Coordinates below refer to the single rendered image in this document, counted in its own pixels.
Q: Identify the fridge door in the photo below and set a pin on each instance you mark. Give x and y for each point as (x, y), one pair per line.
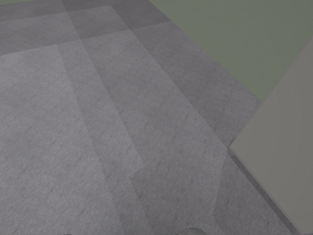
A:
(277, 143)

